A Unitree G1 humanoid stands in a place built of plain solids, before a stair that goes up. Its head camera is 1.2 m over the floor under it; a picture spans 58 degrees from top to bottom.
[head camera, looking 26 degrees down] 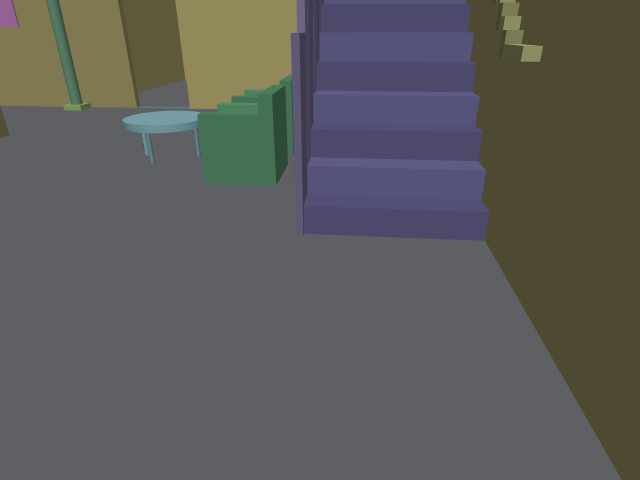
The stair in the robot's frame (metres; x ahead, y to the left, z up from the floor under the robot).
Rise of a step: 0.20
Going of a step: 0.22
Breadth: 1.15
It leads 5 degrees to the right of straight ahead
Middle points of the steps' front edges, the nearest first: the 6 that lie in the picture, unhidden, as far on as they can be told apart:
2.50 -0.47 0.20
2.72 -0.49 0.39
2.93 -0.51 0.59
3.15 -0.53 0.78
3.37 -0.55 0.98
3.58 -0.57 1.18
